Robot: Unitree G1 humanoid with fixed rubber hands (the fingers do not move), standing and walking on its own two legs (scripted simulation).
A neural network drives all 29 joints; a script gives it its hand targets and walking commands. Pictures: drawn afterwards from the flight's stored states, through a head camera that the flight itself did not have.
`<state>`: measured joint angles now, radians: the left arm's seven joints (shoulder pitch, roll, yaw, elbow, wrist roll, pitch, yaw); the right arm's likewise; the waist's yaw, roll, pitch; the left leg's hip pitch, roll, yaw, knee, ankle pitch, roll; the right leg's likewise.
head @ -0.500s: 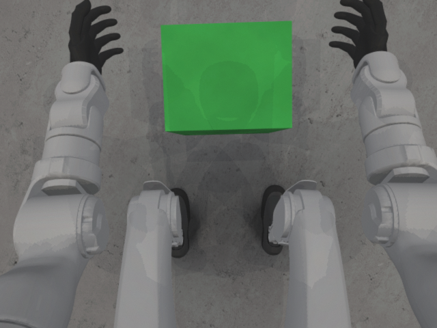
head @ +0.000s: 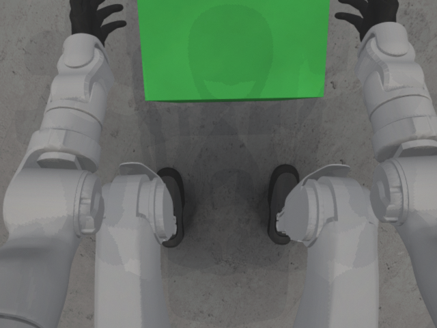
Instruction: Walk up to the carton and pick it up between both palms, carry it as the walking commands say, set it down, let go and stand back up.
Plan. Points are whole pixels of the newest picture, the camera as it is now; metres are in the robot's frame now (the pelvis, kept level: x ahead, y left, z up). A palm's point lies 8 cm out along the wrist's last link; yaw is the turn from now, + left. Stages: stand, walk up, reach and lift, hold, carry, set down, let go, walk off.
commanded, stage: reach and lift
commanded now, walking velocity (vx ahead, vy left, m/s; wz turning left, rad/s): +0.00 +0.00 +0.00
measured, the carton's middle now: (229, 43) +0.51 +0.00 -0.26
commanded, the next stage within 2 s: none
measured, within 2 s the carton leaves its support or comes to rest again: leaves its support in 1.66 s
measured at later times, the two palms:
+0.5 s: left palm (99, 36) +0.51 +0.20 -0.18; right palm (364, 28) +0.52 -0.20 -0.19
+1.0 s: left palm (120, 32) +0.51 +0.16 -0.18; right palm (343, 26) +0.52 -0.17 -0.18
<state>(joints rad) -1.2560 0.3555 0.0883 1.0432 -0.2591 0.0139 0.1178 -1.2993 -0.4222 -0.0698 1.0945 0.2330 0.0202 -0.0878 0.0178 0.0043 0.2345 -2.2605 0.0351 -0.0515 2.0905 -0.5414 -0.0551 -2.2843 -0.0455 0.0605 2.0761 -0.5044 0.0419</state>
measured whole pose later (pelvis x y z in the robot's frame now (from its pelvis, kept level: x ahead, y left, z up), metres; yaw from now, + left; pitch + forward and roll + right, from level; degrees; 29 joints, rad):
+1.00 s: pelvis -0.01 +0.00 +0.00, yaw +0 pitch +40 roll +1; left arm -1.36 0.29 0.01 1.16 -0.29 -0.05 0.16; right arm -1.39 -0.35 0.02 1.18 0.27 -0.03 -0.14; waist 0.01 0.01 0.28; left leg -2.27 0.03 -0.06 2.10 -0.53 -0.06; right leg -2.29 -0.04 0.06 2.09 -0.49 0.04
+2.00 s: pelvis +0.00 +0.00 -0.01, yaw +0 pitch +42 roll +1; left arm -1.24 0.19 0.31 0.91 -0.03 0.20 0.11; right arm -1.31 -0.27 -0.21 1.00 0.06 0.20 -0.09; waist 0.01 0.01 0.10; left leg -2.32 0.01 -0.06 2.11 -0.52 -0.06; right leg -2.34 -0.02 0.07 2.09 -0.49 0.05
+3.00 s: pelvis +0.00 +0.00 +0.08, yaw +0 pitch +48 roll +1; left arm -1.04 0.03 0.50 0.61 0.18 0.40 0.01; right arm -1.10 -0.10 -0.43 0.70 -0.19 0.39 0.01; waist 0.01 -0.01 -0.18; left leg -2.14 0.01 -0.05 1.77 -0.48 -0.06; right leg -2.16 -0.01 0.07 1.76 -0.45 0.05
